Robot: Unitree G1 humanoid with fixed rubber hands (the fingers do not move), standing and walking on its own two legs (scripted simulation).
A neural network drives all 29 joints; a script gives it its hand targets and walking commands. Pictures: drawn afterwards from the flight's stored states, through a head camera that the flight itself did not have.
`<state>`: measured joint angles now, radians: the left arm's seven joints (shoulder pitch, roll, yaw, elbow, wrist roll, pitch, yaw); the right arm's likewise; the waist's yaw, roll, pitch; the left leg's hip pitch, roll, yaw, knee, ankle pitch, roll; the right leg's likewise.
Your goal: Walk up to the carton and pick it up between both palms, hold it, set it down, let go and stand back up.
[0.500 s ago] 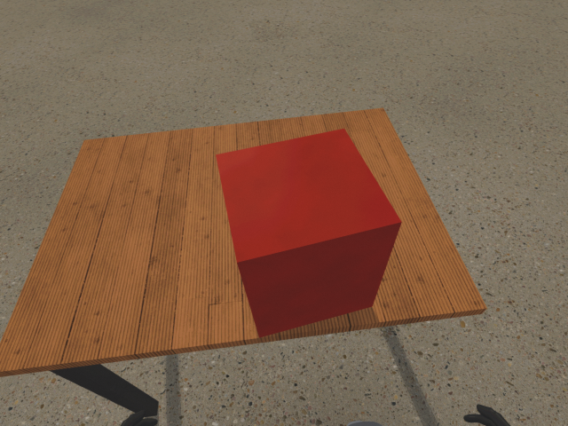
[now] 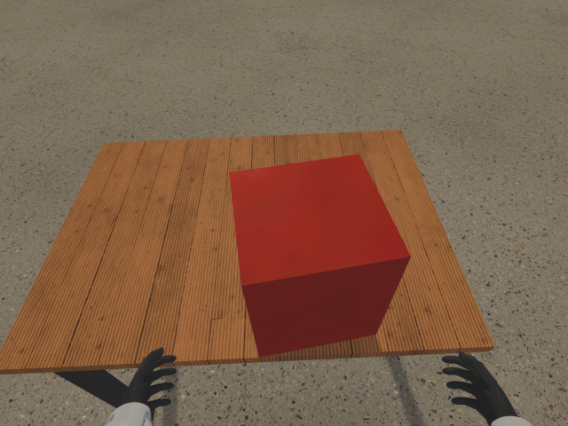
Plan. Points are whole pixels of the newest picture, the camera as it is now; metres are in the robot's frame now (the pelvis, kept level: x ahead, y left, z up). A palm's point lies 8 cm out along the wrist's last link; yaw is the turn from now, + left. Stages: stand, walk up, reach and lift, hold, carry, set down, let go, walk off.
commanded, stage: reach and lift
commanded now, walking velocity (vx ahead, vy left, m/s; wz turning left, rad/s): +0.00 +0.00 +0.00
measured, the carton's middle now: (307, 259) +0.37 -0.02 -0.01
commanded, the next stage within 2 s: none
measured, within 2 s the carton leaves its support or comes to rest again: neither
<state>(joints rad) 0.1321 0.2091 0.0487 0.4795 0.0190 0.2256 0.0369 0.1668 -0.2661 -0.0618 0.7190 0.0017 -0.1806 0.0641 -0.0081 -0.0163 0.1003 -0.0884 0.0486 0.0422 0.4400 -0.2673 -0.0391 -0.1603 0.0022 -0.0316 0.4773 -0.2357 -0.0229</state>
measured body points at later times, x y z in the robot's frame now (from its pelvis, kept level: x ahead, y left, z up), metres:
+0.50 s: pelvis +0.01 +0.01 +0.01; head -0.01 +0.02 +0.46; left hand +0.19 +0.22 -0.06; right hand +0.16 -0.24 -0.06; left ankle -0.01 +0.14 -0.74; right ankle +0.02 -0.10 -0.74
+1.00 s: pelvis +0.00 +0.00 +0.00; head -0.02 +0.00 +0.45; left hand +0.18 +0.19 -0.04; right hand +0.17 -0.23 -0.04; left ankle -0.01 +0.14 -0.74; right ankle +0.02 -0.10 -0.74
